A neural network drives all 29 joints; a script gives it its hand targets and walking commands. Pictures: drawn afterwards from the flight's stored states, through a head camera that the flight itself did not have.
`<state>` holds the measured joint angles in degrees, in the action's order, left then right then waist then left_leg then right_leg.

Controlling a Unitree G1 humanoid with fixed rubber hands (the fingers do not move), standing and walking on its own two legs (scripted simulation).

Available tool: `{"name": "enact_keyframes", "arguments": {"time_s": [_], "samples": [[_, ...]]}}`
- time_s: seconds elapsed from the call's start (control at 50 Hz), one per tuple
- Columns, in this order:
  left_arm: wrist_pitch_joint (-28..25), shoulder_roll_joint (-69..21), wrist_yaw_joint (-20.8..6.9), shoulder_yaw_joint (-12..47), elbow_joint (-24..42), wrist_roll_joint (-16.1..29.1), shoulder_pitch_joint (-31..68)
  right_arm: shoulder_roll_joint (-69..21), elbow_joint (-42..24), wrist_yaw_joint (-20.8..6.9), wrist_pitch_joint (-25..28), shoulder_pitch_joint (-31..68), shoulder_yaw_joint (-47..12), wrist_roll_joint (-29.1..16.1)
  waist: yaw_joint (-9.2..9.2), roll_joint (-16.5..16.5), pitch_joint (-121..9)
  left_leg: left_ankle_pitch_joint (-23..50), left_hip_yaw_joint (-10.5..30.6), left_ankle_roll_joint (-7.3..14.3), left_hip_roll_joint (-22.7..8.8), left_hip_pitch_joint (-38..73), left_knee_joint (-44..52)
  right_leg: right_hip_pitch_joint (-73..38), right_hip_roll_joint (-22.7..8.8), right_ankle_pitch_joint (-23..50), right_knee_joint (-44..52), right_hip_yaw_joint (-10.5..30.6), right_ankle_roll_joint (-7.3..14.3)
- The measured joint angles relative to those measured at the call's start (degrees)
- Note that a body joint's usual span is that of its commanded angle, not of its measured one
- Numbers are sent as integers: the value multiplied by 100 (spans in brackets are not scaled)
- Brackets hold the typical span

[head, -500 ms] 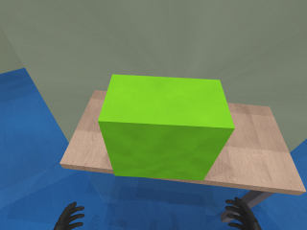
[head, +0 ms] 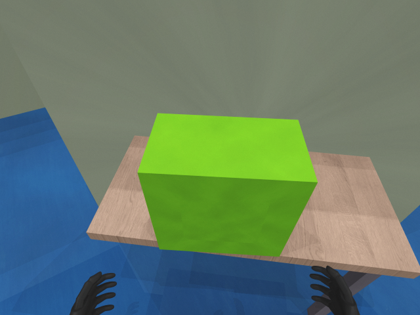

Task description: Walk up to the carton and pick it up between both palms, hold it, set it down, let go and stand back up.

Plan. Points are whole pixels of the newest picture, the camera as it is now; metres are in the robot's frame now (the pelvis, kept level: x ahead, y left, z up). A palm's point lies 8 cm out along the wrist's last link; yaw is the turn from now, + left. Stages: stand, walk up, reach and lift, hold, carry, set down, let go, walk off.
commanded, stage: reach and lift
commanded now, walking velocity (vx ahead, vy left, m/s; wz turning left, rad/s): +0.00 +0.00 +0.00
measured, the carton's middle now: (222, 190) +0.38 -0.01 +0.01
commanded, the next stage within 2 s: none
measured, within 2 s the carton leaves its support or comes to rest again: neither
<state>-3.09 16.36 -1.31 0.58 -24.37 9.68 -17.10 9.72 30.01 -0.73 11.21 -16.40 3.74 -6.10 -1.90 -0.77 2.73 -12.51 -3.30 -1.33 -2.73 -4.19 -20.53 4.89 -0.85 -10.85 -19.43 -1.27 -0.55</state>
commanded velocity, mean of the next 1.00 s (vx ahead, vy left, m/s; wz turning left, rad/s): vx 0.00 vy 0.00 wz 0.00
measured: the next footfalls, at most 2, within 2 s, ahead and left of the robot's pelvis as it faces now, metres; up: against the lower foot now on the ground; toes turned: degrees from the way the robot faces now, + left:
none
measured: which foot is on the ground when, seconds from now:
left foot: down 0.00-1.00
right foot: down 0.00-1.00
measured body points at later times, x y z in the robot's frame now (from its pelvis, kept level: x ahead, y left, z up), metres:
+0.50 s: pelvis +0.00 +0.00 +0.00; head -0.01 +0.00 +0.44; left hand +0.21 +0.26 -0.02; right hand +0.22 -0.23 -0.03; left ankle -0.01 +0.13 -0.75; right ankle +0.00 -0.13 -0.75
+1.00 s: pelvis +0.00 +0.00 +0.00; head -0.01 +0.01 +0.45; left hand +0.28 +0.26 +0.03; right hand +0.27 -0.23 +0.03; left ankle -0.01 +0.13 -0.75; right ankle +0.00 -0.13 -0.75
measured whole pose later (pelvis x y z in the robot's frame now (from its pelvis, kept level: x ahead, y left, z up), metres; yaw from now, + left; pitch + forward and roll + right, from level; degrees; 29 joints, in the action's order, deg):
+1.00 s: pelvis +0.00 +0.00 +0.00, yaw +1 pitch -4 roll +0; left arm -1.4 21.6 -4.0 0.5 -25.7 18.3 4.0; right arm 16.3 22.0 3.7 3.0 0.2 0.1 -19.5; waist -0.6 -0.6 2.1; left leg -12.0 -1.8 -1.0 -1.8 -3.9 -19.8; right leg 4.6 -0.8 -10.9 -19.5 0.0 -0.8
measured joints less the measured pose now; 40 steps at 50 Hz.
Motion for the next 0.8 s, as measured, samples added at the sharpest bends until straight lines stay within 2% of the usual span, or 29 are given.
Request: {"name": "enact_keyframes", "arguments": {"time_s": [0.18, 0.6, 0.68, 0.8], "samples": [[-598, 238, -46, 201, -263, 411, 262, -15, -64, 93, 121, 252, 26, -207, -14, 46, -54, -46, 59, -1, 21, -147, -157, 152, -12, -91, -210, -9, 5], [-1816, 391, -140, 466, -878, 944, 1097, 264, 254, 174, 835, 950, -218, -945, 170, 115, -150, -246, 214, 20, 71, -505, -608, 427, -30, -285, -580, -27, -26], [-1723, 419, -116, 510, -901, 1030, 1294, 356, 245, 191, 752, 1138, -296, -1037, 186, 124, -140, -243, 212, 29, 81, -493, -599, 422, -28, -279, -576, 2, -36], [-1114, 468, -68, 481, -586, 1087, 1582, 535, -79, 245, 237, 1406, -354, -1174, 186, 134, -173, -132, 188, 32, 89, -341, -357, 290, -16, -163, -348, 57, -36]]}}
